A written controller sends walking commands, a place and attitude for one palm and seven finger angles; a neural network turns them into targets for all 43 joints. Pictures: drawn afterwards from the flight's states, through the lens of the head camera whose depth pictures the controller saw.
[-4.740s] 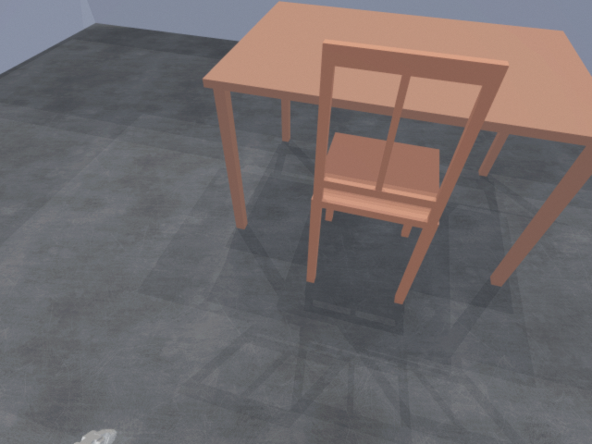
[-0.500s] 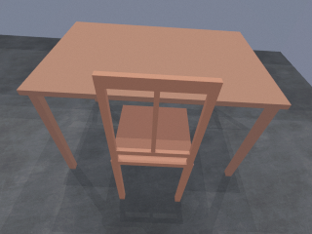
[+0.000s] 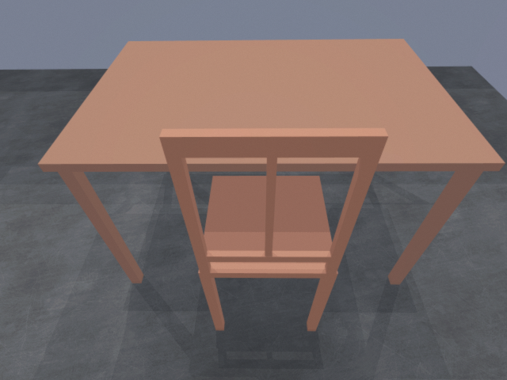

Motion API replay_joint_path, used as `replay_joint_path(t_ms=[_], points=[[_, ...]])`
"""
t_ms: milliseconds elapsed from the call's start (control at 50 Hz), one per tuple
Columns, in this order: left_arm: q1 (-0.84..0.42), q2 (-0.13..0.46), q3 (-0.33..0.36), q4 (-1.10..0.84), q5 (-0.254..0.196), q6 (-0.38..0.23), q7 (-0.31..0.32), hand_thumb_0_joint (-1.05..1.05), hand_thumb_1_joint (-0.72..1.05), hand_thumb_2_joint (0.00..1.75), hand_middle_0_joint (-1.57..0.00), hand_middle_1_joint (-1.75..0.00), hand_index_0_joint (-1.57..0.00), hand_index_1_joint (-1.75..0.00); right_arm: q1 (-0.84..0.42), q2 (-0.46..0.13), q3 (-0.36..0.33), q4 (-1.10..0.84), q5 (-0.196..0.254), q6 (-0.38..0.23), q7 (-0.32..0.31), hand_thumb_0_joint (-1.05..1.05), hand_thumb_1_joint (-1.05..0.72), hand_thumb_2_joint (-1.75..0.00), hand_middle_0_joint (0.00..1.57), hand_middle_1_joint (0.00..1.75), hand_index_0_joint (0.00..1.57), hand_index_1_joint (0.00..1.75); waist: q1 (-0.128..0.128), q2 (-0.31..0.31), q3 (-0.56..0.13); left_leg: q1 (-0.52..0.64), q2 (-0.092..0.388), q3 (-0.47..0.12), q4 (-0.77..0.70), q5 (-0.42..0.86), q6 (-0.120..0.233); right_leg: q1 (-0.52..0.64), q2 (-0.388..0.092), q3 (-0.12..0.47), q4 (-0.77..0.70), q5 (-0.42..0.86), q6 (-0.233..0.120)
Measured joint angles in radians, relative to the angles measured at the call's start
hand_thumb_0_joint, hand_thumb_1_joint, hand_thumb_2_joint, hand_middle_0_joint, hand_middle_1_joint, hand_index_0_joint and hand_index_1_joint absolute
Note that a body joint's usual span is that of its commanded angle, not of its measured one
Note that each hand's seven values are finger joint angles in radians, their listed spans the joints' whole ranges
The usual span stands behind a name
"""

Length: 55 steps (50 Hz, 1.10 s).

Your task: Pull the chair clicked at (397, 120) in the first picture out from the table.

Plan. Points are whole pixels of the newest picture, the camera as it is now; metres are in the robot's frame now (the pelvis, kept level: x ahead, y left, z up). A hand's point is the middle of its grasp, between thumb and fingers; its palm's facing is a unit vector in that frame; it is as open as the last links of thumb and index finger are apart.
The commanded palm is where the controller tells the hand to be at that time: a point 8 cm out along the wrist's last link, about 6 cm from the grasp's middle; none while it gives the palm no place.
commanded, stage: come to a stop and stand still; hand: left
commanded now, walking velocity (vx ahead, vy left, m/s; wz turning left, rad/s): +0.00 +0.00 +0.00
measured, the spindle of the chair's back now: (269, 212) +0.47 +0.00 -0.05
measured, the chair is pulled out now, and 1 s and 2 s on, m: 0.00 0.00 0.00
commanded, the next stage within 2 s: look again from close up in 0.26 s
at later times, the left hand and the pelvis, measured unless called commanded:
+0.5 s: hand out of the picture -0.01 +0.16 -0.18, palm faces +0.04 -0.99 -0.16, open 7.4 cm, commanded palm none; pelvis +0.01 +0.00 +0.00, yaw +0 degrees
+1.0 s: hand out of the picture -0.01 +0.16 -0.17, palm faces +0.04 -0.98 -0.17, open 7.4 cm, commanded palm none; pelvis +0.01 +0.00 +0.00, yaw +0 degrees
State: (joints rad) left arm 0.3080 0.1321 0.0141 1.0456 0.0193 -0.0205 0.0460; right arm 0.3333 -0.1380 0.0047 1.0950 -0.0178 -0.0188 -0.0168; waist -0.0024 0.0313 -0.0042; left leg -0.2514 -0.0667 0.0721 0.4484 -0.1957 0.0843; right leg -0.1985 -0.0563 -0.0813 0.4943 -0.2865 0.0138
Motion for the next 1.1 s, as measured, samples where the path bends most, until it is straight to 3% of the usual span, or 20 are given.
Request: replay_joint_path(t_ms=[340,720,1100], points=[[0.042,-0.013,-0.02,0.062,0.003,0.006,-0.004,0.01,0.91,0.9,-0.19,-0.3,-0.2,-0.3,-0.08,-0.026,-0.001,0.009,0.012,-0.01,-0.008,0.01,-0.92,-0.9,0.2,0.3,0.2,0.3,0.018,-0.055,0.021,0.053,0.003,0.003,-0.024,-0.012,-0.001,0.06,0.006,0.005,-0.045,0.002,0.005],[0.025,0.01,-0.015,0.058,0.003,0.009,-0.001,0.01,0.91,0.9,-0.19,-0.3,-0.2,-0.3,-0.045,-0.006,0.009,0.038,0.012,-0.005,-0.005,0.01,-0.92,-0.9,0.2,0.3,0.2,0.3,0.01,-0.05,0.032,0.077,-0.007,0.001,-0.055,0.0,0.004,0.081,-0.002,0.003,-0.067,0.009,0.011],[0.045,-0.015,-0.017,0.065,0.004,0.009,-0.002,0.01,0.91,0.9,-0.19,-0.3,-0.2,-0.3,-0.029,0.009,0.006,0.044,0.013,-0.006,-0.005,0.01,-0.91,-0.9,0.2,0.3,0.2,0.3,0.012,-0.046,0.032,0.077,-0.008,0.0,-0.074,0.011,0.001,0.075,-0.003,0.002,-0.071,0.011,0.007]])
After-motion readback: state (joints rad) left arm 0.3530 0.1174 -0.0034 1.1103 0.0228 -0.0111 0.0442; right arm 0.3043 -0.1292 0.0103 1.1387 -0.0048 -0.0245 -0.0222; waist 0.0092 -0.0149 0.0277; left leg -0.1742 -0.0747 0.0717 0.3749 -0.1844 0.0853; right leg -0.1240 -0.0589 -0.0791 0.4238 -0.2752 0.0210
